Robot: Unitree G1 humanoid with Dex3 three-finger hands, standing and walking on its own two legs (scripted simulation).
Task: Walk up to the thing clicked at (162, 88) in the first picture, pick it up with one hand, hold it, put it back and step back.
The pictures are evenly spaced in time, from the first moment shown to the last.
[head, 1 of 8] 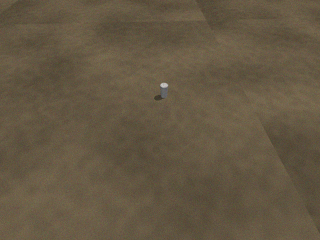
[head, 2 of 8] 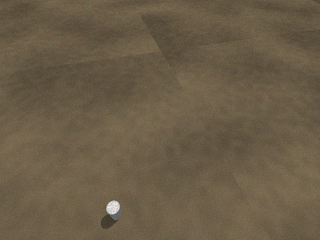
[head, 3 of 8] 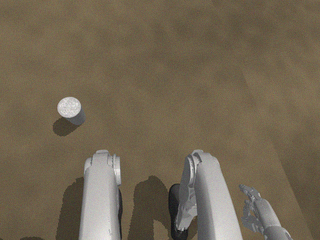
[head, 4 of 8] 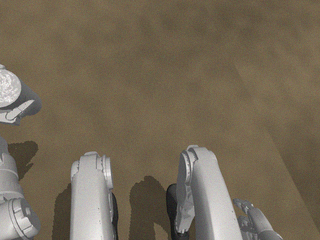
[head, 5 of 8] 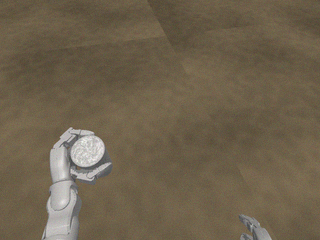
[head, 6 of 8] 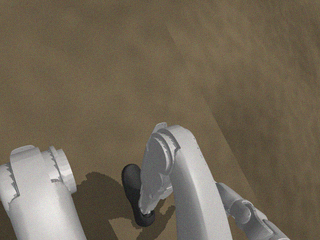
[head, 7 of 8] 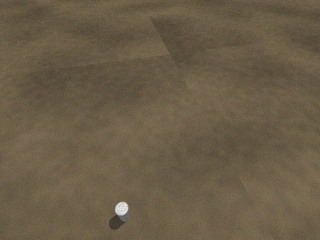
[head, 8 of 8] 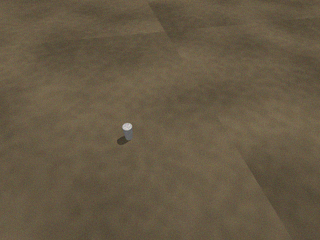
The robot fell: no
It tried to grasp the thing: yes
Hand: left
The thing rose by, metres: 0.70
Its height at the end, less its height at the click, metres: +0.00
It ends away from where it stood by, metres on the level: 0.02
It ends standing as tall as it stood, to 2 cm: yes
